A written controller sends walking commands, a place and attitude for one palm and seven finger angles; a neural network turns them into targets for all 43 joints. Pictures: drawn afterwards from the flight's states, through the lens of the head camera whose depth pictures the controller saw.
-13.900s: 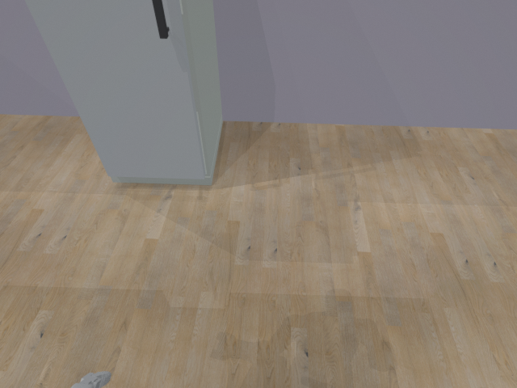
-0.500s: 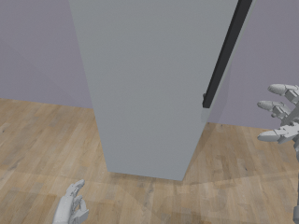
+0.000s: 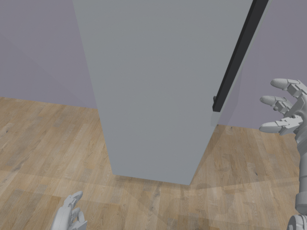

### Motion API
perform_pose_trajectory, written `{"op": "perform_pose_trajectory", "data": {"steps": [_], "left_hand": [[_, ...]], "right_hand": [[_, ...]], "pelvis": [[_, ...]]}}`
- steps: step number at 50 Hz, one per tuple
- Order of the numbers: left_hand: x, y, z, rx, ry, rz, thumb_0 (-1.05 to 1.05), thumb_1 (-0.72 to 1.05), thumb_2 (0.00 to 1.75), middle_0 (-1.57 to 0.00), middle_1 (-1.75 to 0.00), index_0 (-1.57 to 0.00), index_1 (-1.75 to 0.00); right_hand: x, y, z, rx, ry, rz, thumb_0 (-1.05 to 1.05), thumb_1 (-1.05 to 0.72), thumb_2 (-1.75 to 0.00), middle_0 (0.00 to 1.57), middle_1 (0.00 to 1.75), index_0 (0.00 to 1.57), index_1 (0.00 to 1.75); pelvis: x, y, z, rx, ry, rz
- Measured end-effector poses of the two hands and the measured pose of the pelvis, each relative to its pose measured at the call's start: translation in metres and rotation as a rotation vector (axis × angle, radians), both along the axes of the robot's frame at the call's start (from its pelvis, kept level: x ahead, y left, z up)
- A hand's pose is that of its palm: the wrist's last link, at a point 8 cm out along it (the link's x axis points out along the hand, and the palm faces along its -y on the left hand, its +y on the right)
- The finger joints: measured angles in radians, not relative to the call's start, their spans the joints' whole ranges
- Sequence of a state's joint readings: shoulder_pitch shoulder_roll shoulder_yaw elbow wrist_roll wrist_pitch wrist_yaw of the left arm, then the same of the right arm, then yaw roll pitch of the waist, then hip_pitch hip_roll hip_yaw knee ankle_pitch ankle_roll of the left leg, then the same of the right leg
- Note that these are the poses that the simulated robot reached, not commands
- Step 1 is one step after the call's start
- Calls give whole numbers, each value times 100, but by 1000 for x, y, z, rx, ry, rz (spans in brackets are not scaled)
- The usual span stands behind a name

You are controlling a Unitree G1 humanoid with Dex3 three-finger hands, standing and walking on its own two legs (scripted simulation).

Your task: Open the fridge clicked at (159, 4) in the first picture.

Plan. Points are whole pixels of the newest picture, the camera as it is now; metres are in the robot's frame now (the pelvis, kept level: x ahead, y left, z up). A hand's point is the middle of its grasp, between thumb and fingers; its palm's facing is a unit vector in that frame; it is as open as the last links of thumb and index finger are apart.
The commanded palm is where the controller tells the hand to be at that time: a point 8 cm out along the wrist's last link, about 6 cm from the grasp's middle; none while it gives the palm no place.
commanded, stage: move the hooked fingers beside the handle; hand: right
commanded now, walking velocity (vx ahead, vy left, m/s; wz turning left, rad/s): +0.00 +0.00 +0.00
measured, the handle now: (239, 44) +0.52 -0.19 +0.27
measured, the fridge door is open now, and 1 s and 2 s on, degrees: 0 0 0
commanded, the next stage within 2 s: feel for the door with the fingertips in 1.48 s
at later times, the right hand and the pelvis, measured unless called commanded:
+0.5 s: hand (259, 91) +0.43 -0.25 +0.19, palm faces +0.09 +1.00 +0.01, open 14.0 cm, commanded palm +0.40 -0.30 +0.18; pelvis +0.00 -0.01 +0.00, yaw +1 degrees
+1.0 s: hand (253, 93) +0.45 -0.25 +0.16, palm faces +0.10 +1.00 +0.00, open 14.0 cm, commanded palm +0.42 -0.30 +0.17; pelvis +0.01 -0.01 +0.00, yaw +2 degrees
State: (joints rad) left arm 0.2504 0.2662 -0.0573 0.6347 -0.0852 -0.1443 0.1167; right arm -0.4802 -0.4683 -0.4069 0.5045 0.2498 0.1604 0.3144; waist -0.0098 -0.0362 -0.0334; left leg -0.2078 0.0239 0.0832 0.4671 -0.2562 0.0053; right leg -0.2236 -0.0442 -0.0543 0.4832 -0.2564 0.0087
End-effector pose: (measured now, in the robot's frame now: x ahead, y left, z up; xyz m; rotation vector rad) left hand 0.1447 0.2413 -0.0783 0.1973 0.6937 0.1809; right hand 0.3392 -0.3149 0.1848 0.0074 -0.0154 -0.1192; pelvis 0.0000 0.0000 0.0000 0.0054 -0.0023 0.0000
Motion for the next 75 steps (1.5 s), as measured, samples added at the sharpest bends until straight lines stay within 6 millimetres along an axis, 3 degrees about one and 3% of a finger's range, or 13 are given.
{"op": "perform_pose_trajectory", "data": {"steps": [19, 26, 33, 39, 43, 50, 56, 63, 75], "left_hand": [[-49, 12, -15, 24, 149, 83, 1, 91, 90, -20, -30, -20, -30], [-69, 13, -21, 26, 214, 108, 1, 91, 90, -20, -30, -20, -30], [-83, 13, -24, 33, 260, 123, 1, 91, 90, -20, -30, -20, -30], [-92, 13, -25, 39, 295, 129, 1, 91, 90, -20, -30, -20, -30], [-95, 12, -25, 30, 297, 144, 1, 91, 90, -20, -30, -20, -30], [-90, 11, -26, 17, 289, 143, 1, 91, 90, -20, -30, -20, -30], [-77, 9, -24, 28, 276, 112, 1, 91, 90, -20, -30, -20, -30], [-63, 9, -23, 31, 245, 92, 1, 91, 90, -20, -30, -20, -30], [-75, 12, -25, 21, 270, 120, 1, 91, 90, -20, -30, -20, -30]], "right_hand": [[54, 13, -10, 0, 55, 16, -1, 50, -30, 30, 120, 30, 120], [65, 18, 1, 6, -23, 37, -1, 50, -30, 30, 120, 30, 120], [80, 17, -13, 4, 68, 26, -1, 50, -30, 30, 120, 30, 120], [90, 23, -5, 5, -19, 37, -1, 50, -30, 30, 120, 30, 120], [94, 24, -4, 17, -13, 48, -1, 50, -30, 30, 120, 30, 120], [84, 15, -20, -1, 42, 21, -1, 50, -30, 30, 120, 30, 120], [78, 16, -10, 4, -31, 25, -1, 50, -30, 30, 120, 30, 120], [88, 23, -13, 13, 53, 38, -1, 50, -30, 30, 120, 30, 120], [89, 21, -13, 12, 9, 23, -1, 50, -30, 31, 120, 30, 120]], "pelvis": [[-1, -6, -2, 4, 48, 12], [2, -9, -2, 5, 58, 20], [0, -11, -4, 7, 78, 17], [1, -13, -4, 8, 91, 24], [4, -13, -5, 7, 96, 30], [6, -14, -5, 6, 96, 36], [5, -13, -5, 11, 84, 20], [2, -12, -6, 11, 98, 8], [6, -9, -6, 8, 97, 24]]}}
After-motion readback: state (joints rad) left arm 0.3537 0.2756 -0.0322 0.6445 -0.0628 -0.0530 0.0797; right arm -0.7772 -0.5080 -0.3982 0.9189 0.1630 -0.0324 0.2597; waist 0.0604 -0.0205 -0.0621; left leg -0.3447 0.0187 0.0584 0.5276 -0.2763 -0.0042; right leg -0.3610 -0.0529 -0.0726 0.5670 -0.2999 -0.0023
